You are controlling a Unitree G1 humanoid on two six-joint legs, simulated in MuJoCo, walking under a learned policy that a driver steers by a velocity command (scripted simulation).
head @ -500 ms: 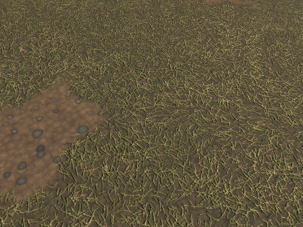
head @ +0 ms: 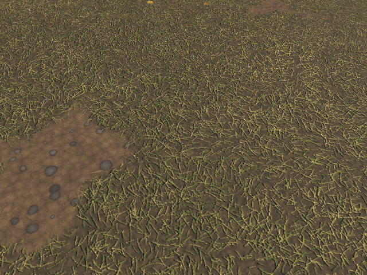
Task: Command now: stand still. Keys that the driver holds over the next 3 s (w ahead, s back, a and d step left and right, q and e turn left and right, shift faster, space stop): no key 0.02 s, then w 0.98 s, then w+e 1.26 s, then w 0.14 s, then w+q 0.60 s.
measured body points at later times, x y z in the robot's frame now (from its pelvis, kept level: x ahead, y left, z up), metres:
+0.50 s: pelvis +0.11 -0.06 +0.01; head +0.13 -0.08 +0.46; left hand +0.07 +0.20 -0.12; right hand +0.26 -0.32 -0.10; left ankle +0.18 +0.11 -0.66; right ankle +0.03 -0.14 -0.74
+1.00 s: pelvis +0.39 -0.01 +0.01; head +0.41 -0.01 +0.46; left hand +0.52 +0.27 -0.11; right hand +0.44 -0.28 -0.12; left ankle +0.40 +0.07 -0.74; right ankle +0.46 -0.17 -0.66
